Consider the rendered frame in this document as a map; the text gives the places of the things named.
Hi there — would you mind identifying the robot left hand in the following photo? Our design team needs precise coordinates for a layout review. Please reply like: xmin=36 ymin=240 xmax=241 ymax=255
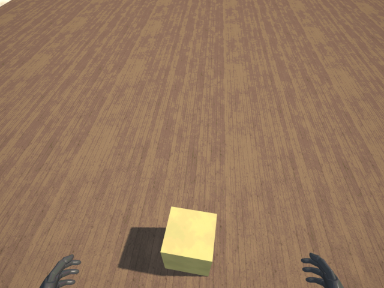
xmin=40 ymin=254 xmax=81 ymax=288

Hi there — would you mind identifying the robot right hand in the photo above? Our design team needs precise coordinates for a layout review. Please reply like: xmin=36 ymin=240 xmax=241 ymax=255
xmin=301 ymin=253 xmax=344 ymax=288

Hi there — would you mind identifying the carton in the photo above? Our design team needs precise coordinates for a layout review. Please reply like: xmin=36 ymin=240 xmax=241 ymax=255
xmin=160 ymin=206 xmax=217 ymax=277

